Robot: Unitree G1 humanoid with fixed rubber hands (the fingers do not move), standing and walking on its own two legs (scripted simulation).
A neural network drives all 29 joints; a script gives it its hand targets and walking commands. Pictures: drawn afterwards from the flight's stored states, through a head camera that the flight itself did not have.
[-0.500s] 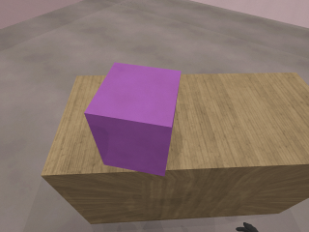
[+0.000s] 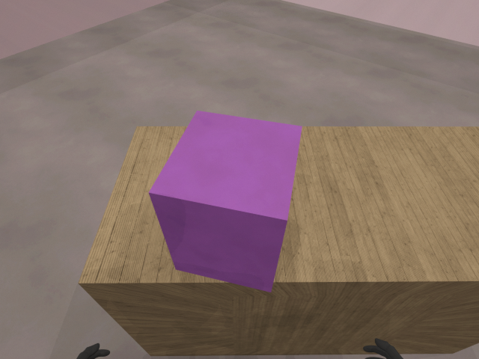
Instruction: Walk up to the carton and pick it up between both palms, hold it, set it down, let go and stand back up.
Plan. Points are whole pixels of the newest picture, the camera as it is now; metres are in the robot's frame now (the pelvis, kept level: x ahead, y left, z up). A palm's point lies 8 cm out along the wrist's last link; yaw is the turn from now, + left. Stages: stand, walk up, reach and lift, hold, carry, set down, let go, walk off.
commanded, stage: walk up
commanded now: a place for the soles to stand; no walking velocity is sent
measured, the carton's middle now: (234, 202) +0.41 +0.01 +0.03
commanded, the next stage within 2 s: reach and lift in 0.98 s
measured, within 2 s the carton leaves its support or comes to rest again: neither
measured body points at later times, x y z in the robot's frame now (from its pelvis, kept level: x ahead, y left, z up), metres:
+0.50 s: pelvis -0.01 +0.00 +0.00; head +0.00 +0.00 +0.45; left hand +0.06 +0.28 -0.10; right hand +0.14 -0.26 -0.10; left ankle +0.02 +0.10 -0.73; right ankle -0.04 -0.13 -0.73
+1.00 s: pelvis -0.02 +0.00 +0.00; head -0.01 +0.00 +0.45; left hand +0.05 +0.28 -0.10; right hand +0.13 -0.25 -0.10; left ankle +0.02 +0.10 -0.73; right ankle -0.04 -0.13 -0.73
